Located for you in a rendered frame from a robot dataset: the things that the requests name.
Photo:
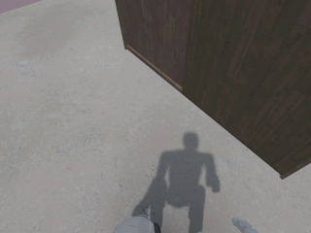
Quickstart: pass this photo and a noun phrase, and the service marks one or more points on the left robot thigh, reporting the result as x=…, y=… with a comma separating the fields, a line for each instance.
x=135, y=224

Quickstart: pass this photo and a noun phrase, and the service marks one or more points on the wardrobe door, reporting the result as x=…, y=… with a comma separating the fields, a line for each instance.
x=158, y=30
x=248, y=65

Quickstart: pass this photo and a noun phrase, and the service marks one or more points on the right robot hand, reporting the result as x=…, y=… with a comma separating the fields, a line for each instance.
x=243, y=225

